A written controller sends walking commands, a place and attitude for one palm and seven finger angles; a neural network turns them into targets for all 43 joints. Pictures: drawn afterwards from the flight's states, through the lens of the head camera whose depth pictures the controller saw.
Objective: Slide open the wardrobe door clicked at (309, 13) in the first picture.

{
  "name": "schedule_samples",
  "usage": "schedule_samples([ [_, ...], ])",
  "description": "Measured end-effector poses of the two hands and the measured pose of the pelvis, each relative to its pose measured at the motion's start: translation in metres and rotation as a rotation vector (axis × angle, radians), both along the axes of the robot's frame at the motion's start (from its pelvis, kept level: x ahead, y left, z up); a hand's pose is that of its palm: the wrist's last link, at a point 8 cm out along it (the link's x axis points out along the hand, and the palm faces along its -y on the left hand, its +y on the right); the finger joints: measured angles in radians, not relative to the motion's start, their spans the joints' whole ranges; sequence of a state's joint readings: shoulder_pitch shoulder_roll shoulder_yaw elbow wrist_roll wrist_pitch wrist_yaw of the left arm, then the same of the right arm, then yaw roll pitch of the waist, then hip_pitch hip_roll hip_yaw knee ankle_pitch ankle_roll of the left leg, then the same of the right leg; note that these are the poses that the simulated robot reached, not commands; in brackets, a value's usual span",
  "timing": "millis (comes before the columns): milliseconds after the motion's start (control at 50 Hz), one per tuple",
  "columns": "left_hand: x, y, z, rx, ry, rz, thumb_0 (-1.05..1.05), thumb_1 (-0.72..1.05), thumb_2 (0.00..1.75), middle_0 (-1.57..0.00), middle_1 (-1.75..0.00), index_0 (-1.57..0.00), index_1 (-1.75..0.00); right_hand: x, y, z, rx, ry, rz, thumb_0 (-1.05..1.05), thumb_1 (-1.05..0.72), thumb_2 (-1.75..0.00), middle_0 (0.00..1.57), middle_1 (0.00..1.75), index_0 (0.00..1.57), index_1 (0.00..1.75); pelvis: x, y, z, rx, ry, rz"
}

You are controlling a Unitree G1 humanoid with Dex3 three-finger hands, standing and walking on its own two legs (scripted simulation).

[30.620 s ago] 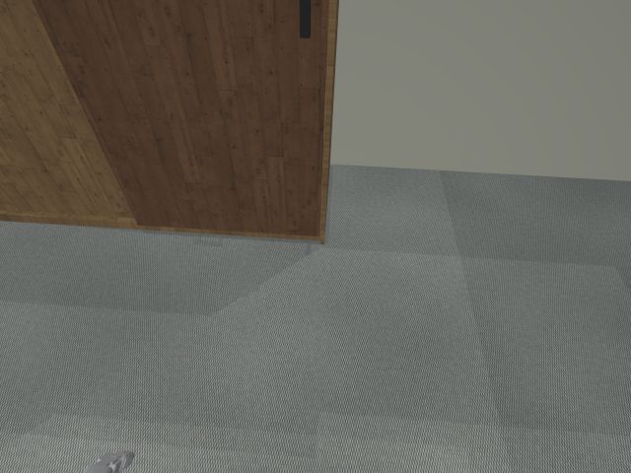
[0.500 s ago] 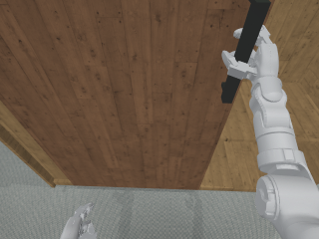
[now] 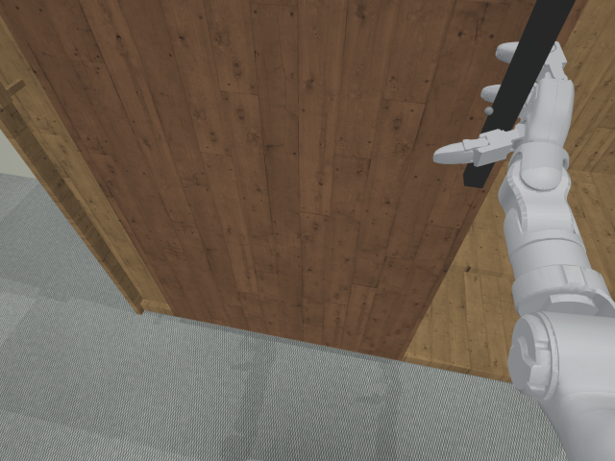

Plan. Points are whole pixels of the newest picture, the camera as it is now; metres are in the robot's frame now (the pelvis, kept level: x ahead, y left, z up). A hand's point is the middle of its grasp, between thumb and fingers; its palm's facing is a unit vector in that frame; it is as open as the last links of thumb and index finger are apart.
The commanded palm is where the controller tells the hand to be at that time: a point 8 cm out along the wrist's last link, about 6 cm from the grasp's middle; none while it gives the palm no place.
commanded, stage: slip the hand off the handle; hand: right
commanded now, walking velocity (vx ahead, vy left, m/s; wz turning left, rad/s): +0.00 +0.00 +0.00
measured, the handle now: (505, 93) +0.53 -0.14 +0.23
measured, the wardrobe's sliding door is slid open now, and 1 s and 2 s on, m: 0.62 0.62 0.62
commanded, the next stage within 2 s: draw the hand back to the body in 1.34 s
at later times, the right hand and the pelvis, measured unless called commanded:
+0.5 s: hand (533, 118) +0.49 -0.17 +0.23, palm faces +0.20 +0.97 -0.10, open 14.7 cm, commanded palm +0.46 -0.23 +0.22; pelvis +0.03 +0.00 +0.01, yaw +0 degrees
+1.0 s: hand (563, 154) +0.43 -0.19 +0.23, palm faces +0.19 +0.98 -0.09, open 14.7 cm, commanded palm +0.39 -0.24 +0.22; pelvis +0.06 +0.02 +0.01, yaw -1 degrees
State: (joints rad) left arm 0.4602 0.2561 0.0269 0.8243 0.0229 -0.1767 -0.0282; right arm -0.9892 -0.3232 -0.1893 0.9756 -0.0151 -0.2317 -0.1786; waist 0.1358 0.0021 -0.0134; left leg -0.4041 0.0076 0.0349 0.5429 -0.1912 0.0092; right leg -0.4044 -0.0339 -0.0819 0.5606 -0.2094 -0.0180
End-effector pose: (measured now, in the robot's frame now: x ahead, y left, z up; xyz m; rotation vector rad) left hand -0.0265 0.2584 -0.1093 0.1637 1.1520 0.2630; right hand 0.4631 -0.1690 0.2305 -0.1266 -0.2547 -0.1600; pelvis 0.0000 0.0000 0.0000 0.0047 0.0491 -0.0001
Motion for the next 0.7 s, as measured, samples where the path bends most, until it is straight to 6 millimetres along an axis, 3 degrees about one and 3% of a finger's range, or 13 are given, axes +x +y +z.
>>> schedule_samples([
  [100,0.013,-0.008,-0.001,-0.007,-0.032,-0.019,0.01,0.91,0.9,-0.21,-0.3,-0.2,-0.3,0.0,-0.001,-0.002,0.005,-0.012,0.007,-0.01,0.55,-0.2,0.36,1.26,0.27,1.17,0.001,-0.005,0.0,0.0,0.002,0.002],
  [300,0.069,-0.007,0.008,0.017,-0.148,-0.032,0.01,0.91,0.9,-0.21,-0.3,-0.2,-0.3,0.001,-0.013,-0.002,0.015,-0.029,0.025,-0.01,0.55,-0.2,0.41,1.24,0.26,1.15,0.012,-0.007,0.004,-0.001,-0.01,0.023],
  [480,0.112,0.002,0.016,0.035,-0.166,-0.056,0.01,0.91,0.9,-0.21,-0.3,-0.2,-0.3,-0.004,-0.046,-0.002,0.003,-0.021,-0.026,-0.01,0.55,-0.2,0.38,1.21,0.26,1.15,0.028,0.0,0.008,0.002,-0.017,0.01],
  [700,0.147,0.013,0.017,0.041,-0.161,-0.079,0.01,0.91,0.9,-0.21,-0.3,-0.2,-0.3,-0.013,-0.083,0.003,-0.01,-0.018,-0.034,-0.01,0.55,-0.2,0.28,1.16,0.26,1.15,0.047,0.009,0.01,0.005,-0.016,-0.016],
])
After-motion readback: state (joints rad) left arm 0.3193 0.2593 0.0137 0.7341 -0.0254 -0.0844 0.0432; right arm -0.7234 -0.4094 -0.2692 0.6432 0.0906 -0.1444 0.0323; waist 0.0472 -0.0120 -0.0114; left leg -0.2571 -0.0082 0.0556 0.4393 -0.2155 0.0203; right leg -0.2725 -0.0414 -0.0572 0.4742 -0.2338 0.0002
